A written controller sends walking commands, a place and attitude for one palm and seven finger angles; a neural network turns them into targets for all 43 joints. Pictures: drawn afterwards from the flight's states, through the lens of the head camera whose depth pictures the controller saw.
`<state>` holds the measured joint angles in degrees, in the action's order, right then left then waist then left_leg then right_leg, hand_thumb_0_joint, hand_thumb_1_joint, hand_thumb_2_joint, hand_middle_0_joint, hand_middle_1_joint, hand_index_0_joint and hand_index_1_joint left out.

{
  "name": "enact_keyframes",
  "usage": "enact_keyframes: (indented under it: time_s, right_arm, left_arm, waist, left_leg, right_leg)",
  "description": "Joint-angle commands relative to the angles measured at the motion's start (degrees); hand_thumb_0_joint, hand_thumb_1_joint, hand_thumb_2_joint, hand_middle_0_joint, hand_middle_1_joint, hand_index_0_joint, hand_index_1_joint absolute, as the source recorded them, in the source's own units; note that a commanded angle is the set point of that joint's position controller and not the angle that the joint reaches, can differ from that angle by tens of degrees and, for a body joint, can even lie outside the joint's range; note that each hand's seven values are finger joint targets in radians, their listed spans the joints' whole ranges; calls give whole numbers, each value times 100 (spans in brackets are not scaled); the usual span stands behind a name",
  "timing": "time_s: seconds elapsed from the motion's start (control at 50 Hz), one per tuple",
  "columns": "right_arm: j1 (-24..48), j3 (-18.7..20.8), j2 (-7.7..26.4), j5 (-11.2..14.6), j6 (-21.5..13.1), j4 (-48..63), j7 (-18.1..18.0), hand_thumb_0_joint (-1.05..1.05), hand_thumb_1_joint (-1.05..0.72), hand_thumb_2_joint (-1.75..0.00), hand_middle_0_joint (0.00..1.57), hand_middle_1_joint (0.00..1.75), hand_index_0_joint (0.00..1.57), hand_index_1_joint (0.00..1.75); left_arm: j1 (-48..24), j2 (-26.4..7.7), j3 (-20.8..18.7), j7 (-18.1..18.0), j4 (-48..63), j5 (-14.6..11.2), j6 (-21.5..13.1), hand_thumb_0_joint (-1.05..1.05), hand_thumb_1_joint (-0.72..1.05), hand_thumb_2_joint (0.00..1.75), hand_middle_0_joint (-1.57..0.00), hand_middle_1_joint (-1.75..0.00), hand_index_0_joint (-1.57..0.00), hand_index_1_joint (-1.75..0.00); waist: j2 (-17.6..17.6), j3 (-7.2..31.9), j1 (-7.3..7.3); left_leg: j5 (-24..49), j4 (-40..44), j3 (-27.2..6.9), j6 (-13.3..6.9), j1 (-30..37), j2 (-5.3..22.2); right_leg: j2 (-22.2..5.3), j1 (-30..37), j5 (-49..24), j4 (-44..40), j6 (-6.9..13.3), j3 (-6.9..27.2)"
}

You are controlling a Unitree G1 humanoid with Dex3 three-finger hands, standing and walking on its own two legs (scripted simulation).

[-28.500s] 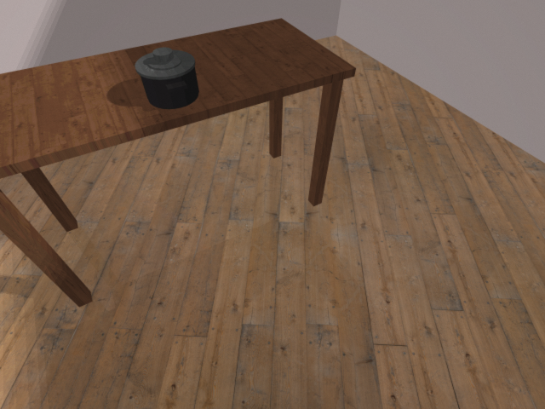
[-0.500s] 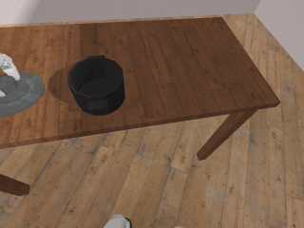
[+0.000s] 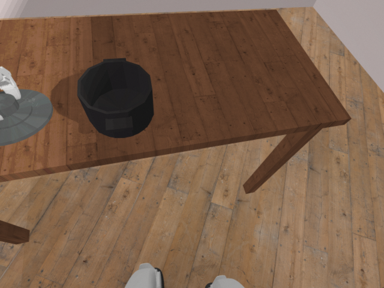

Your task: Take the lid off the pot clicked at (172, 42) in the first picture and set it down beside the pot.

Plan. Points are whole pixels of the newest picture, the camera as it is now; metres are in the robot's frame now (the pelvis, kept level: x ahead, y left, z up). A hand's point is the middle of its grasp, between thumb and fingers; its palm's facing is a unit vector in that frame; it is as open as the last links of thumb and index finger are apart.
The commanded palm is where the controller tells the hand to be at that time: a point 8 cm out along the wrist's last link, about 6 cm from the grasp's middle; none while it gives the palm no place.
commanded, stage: lower the lid onto the table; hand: left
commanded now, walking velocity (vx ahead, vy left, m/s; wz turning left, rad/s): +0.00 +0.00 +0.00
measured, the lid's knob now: (1, 105) +0.48 +0.36 +0.05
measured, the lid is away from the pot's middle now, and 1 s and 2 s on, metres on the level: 0.23 0.23 0.23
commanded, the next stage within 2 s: open the fingers wide in 0.64 s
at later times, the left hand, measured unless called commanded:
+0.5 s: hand out of the picture +0.46 +0.37 +0.05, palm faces -0.48 -0.18 -0.86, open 8.7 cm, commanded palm +0.51 +0.36 +0.11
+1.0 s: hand out of the picture +0.44 +0.37 +0.04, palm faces -0.42 -0.16 -0.89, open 8.7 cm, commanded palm +0.48 +0.35 +0.09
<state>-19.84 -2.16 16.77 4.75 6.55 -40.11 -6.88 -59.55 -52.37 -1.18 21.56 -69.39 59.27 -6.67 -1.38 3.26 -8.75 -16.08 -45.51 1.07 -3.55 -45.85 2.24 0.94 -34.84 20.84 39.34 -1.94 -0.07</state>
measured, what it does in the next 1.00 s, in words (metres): stands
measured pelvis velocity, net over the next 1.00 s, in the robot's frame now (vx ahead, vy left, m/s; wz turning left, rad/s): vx -0.01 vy -0.01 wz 0.00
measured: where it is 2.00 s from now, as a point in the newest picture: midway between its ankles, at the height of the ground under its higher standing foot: outside the picture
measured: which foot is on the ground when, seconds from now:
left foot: down 0.00-1.00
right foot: down 0.00-1.00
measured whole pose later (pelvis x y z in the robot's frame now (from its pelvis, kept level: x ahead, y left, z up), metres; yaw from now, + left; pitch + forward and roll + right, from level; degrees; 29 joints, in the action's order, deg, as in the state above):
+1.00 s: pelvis -0.01 -0.01 -0.02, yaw +0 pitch +19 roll -5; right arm -17.7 -2.3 15.7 4.4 10.1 -38.2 -5.7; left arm -54.2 -53.1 -5.9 17.2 -65.3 59.4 -8.1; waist -1.7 4.5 -8.3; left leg -18.4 -53.1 -0.4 -2.8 -53.8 3.1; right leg 2.0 -42.7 23.9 47.6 -1.9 -1.1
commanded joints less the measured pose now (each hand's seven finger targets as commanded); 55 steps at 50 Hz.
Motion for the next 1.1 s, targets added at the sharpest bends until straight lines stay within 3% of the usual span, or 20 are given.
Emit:
enact_keyframes:
  time_s: [0.0,0.04,0.1,0.14,0.2,0.26,0.3,0.38,0.4,0.48,0.54,0.6,0.64,0.7,0.72,0.78,0.84,0.9,0.98,1.08]
  right_arm:
    - [-775,394,1223,-44,-75,261,-137,0,-90,-90,20,30,20,30]
    - [-789,401,1208,-35,-82,238,-131,0,-90,-90,20,30,20,30]
    - [-784,380,1226,-40,-69,224,-144,0,-90,-90,20,30,20,30]
    - [-756,357,1219,-19,-63,239,-125,0,-90,-90,20,30,20,30]
    - [-783,352,1215,-33,-51,268,-138,0,-90,-90,20,30,20,30]
    - [-794,351,1222,-22,-37,255,-138,0,-90,-90,20,30,20,30]
    - [-820,368,1221,-37,-34,244,-165,0,-90,-90,20,30,20,30]
    - [-770,301,1205,-14,-52,265,-203,0,-90,-90,20,30,20,30]
    - [-808,328,1231,-21,-24,236,-216,0,-90,-90,20,30,20,30]
    - [-773,307,1181,-16,-32,227,-199,0,-90,-90,20,30,20,30]
    - [-803,294,1195,-2,27,255,-185,0,-90,-90,20,30,20,30]
    - [-818,316,1205,-33,65,246,-173,0,-90,-90,20,30,20,30]
    - [-790,304,1174,-14,64,272,-160,0,-90,-90,20,30,20,30]
    - [-793,297,1187,-35,115,269,-168,0,-90,-90,20,30,20,30]
    - [-787,366,1057,-30,142,504,-54,0,-90,-90,20,30,20,30]
    - [-661,392,1111,-95,277,460,-9,0,-90,-90,20,30,20,30]
    - [-623,390,1149,-41,324,417,9,0,-90,-90,20,30,20,30]
    - [-624,395,1132,-69,315,415,3,0,-90,-90,20,30,20,30]
    - [-564,380,1108,-59,289,425,27,0,-90,-90,20,30,20,30]
    - [-551,322,1123,-34,230,490,-36,0,-90,-90,20,30,20,30]
  left_arm:
    - [-3045,-2389,-628,-357,1675,-76,-96,0,47,116,-75,-109,-76,-98]
    - [-2893,-2103,-452,-386,1496,-41,-65,0,47,116,-75,-109,-76,-98]
    - [-2832,-2403,-667,-446,1410,12,-85,0,47,116,-75,-109,-76,-98]
    - [-2653,-2118,-434,-441,1079,-6,-1,0,47,116,-75,-109,-76,-98]
    - [-2677,-2375,-604,-456,1153,47,-18,0,47,116,-75,-109,-76,-98]
    - [-2635,-2220,-468,-409,1054,31,1,0,47,116,-75,-109,-76,-98]
    - [-2810,-2354,-562,-400,1366,23,-77,0,47,116,-75,-109,-76,-98]
    - [-2574,-2252,-507,-330,1213,-62,-156,0,47,116,-75,-109,-76,-98]
    - [-2664,-2538,-676,-352,1257,-17,-159,0,47,116,-75,-109,-76,-98]
    - [-2545,-2001,-335,-309,1294,-54,-191,0,47,116,-75,-109,-76,-98]
    - [-2315,-2112,-388,-312,901,-1,-132,0,47,116,-75,-109,-76,-98]
    - [-2577,-2286,-505,-308,1202,-24,-147,0,47,116,-75,-109,-76,-98]
    - [-2334,-2065,-389,-280,977,-41,-121,0,47,116,-75,-109,-76,-98]
    - [-2459,-2278,-534,-295,1115,-15,-148,0,47,116,-75,-109,-76,-98]
    - [-1021,-1979,-743,-281,814,-41,-116,0,47,116,-75,-109,-76,-98]
    - [-1403,-1970,-788,-333,1568,-72,-320,0,44,111,-71,-108,-73,-98]
    - [-1846,-2133,-749,-498,1352,-39,-148,0,41,105,-68,-107,-69,-98]
    - [-1719,-2401,-982,-599,1581,30,-182,0,38,101,-65,-106,-66,-97]
    - [-1754,-1923,-644,-603,1544,-44,-137,0,33,95,-60,-104,-61,-97]
    - [-1624,-2213,-787,-615,1267,-18,-82,0,27,89,-56,-101,-56,-95]
  waist:
    - [-1459,3055,28]
    - [-1486,2868,-30]
    - [-1467,2843,16]
    - [-1234,2464,-55]
    - [-1345,2754,-5]
    - [-1259,2609,-76]
    - [-1432,2984,-50]
    - [-1226,2666,-83]
    - [-1265,2870,-82]
    - [-1414,2644,-105]
    - [-1089,2502,-151]
    - [-1379,2878,-102]
    - [-1189,2670,-154]
    - [-1217,2903,-122]
    - [-1207,2971,232]
    - [-1079,2929,110]
    - [-1004,2574,-13]
    - [-1418,2929,153]
    - [-1149,2600,55]
    - [-1039,2549,96]
  left_leg:
    - [1726,350,-461,15,3914,6]
    - [1771,298,-469,25,3891,-1]
    - [1719,284,-469,35,3772,8]
    - [1268,285,-411,17,3407,-29]
    - [1493,188,-365,16,3468,-41]
    - [1330,135,-354,2,3293,-41]
    - [1645,81,-396,11,3577,-1]
    - [1536,-2,-349,-24,3246,-21]
    - [1446,-39,-361,-12,3256,-1]
    - [1713,-89,-401,-1,3342,29]
    - [1502,-217,-382,-7,2971,-16]
    - [1645,-249,-388,12,3176,6]
    - [1623,-337,-366,-11,3005,-19]
    - [1741,-374,-392,-3,3038,-3]
    - [2161,-370,-370,35,3095,-106]
    - [2236,-406,-343,-4,3076,-50]
    - [1250,-276,-372,-11,2741,-69]
    - [1570,-246,-405,33,3127,-59]
    - [1282,-179,-402,3,2961,-64]
    - [1039,-174,-321,-25,2697,-130]
  right_leg:
    - [397,-853,-868,-414,339,-344]
    - [407,-1051,-872,-407,349,-369]
    - [406,-1046,-783,-368,347,-352]
    - [408,-1117,-701,-366,347,-367]
    - [413,-1030,-785,-286,341,-337]
    - [417,-1140,-773,-246,338,-355]
    - [424,-1151,-819,-188,325,-343]
    - [441,-1234,-790,-101,329,-389]
    - [433,-1200,-774,-84,307,-345]
    - [448,-1546,-722,-11,334,-425]
    - [465,-1554,-731,43,327,-401]
    - [450,-1530,-742,98,318,-375]
    - [463,-1596,-799,112,320,-391]
    - [466,-1569,-792,192,307,-385]
    - [502,-1386,-906,242,388,-463]
    - [495,-1467,-944,258,367,-443]
    - [471,-1508,-576,147,345,-392]
    - [465,-1474,-596,190,390,-400]
    - [465,-1517,-476,146,386,-454]
    - [450,-1328,-488,149,387,-411]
